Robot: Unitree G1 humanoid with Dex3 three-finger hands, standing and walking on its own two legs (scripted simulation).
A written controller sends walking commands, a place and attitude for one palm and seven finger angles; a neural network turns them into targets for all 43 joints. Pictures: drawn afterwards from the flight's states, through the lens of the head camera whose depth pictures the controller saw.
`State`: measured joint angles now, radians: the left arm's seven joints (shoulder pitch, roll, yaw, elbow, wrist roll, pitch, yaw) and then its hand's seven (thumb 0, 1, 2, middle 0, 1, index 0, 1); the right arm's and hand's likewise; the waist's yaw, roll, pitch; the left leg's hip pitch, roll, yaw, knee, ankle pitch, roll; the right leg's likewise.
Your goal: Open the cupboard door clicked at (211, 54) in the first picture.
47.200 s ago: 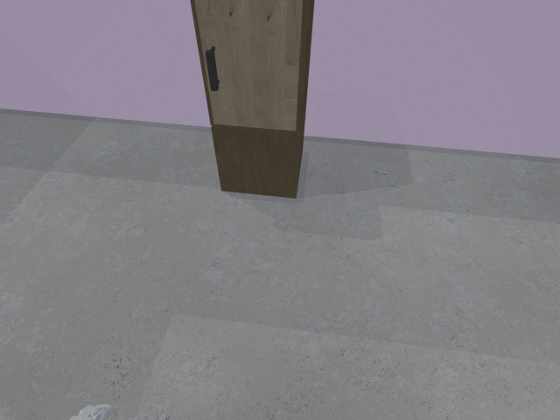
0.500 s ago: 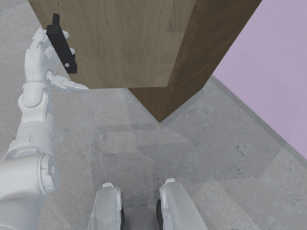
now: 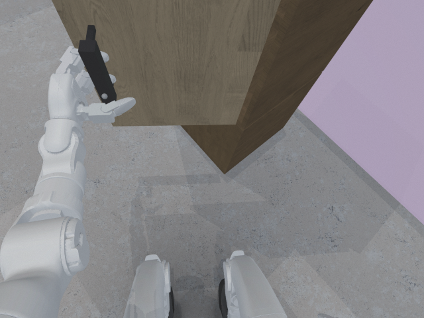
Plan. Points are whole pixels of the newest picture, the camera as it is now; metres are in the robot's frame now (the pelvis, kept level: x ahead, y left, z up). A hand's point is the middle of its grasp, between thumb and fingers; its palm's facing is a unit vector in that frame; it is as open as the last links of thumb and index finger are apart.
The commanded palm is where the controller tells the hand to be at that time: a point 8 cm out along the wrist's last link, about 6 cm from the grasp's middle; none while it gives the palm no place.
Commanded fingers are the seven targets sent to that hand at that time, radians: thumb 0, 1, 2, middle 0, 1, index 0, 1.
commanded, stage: close the thumb around the handle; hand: left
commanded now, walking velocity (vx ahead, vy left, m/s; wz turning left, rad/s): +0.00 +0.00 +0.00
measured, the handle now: (101, 67) +0.56 +0.18 +0.05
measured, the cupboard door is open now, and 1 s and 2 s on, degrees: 54 75 99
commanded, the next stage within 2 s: pull the door open along its arc in 0.34 s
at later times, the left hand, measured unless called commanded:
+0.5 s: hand (111, 95) +0.51 +0.15 +0.04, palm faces +0.02 -1.00 -0.02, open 6.2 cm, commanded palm +0.48 +0.19 +0.04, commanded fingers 0.00 0.90 0.90 -0.40 -1.35 -0.40 -1.35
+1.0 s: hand (133, 146) +0.40 +0.11 +0.05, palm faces +0.19 -0.98 +0.07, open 6.4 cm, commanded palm +0.34 +0.17 +0.04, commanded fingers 0.00 0.90 0.90 -0.40 -1.35 -0.40 -1.35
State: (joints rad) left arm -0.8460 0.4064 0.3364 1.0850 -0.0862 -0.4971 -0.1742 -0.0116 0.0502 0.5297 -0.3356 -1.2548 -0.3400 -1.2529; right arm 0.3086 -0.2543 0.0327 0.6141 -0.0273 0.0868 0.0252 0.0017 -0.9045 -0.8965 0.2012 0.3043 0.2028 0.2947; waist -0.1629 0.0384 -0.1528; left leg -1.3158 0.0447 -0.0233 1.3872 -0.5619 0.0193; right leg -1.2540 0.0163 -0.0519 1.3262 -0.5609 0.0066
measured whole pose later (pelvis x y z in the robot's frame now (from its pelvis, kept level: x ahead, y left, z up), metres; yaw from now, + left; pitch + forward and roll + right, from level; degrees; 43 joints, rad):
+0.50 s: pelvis +0.00 -0.01 +0.00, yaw +0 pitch +28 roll -4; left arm -0.86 0.40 0.34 1.11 -0.07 -0.51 -0.15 0.00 0.67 0.83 -0.32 -1.32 -0.32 -1.32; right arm 0.31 -0.26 0.03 0.62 -0.03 0.09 0.02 0.00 -0.90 -0.90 0.20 0.30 0.20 0.29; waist -0.17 0.04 -0.15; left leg -1.32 0.05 -0.03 1.39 -0.56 0.01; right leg -1.26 0.02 -0.06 1.33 -0.56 0.00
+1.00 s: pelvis +0.02 -0.01 +0.03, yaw +0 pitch +24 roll -1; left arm -0.24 0.05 0.11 0.50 -0.10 -0.49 0.17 0.01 0.67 0.74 -0.27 -1.29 -0.31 -1.26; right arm 0.26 -0.22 0.00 0.53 -0.03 0.07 0.05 0.01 -0.91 -0.90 0.20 0.30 0.20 0.29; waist -0.07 0.02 -0.18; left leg -1.11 0.04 0.02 1.25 -0.56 0.00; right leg -1.09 0.02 -0.01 1.24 -0.57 0.00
